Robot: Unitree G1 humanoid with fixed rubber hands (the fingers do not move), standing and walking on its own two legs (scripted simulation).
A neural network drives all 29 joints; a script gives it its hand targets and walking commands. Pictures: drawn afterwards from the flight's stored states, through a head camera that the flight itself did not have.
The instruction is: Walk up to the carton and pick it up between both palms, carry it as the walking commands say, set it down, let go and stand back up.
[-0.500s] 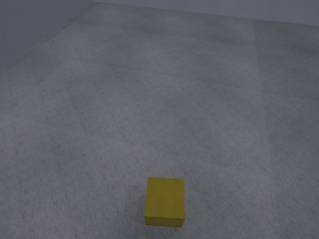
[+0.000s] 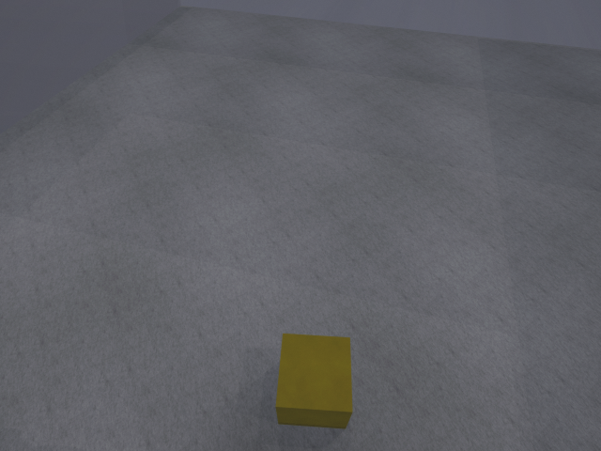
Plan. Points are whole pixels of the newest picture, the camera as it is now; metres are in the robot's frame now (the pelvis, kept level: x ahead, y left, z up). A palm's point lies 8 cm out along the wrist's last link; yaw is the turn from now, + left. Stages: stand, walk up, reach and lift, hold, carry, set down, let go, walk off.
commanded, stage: walk up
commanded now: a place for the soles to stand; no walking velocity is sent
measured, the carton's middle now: (314, 381) +0.42 -0.03 -0.67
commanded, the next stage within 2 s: reach and lift in 0.18 s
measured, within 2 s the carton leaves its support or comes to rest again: neither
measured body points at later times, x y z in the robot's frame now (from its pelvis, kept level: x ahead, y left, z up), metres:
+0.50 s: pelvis -0.01 +0.01 -0.03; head +0.07 +0.02 +0.42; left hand +0.18 +0.20 -0.16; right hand +0.15 -0.24 -0.14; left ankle +0.05 +0.13 -0.73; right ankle -0.03 -0.11 -0.73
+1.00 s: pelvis -0.06 +0.02 -0.08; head +0.12 +0.01 +0.34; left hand +0.26 +0.19 -0.19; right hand +0.24 -0.23 -0.19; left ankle +0.05 +0.13 -0.73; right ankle -0.03 -0.11 -0.73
